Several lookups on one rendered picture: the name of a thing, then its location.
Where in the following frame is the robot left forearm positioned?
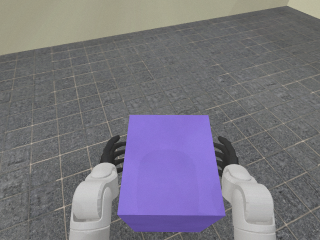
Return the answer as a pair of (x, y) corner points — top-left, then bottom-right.
(69, 162), (119, 240)

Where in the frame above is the left robot hand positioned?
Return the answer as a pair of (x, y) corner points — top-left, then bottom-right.
(99, 135), (126, 173)

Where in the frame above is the carton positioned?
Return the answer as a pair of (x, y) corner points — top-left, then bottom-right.
(117, 115), (226, 233)

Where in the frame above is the right robot hand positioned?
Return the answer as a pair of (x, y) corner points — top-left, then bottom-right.
(213, 136), (239, 177)

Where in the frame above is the robot right forearm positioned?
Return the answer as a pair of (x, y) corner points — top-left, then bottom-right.
(221, 164), (277, 240)

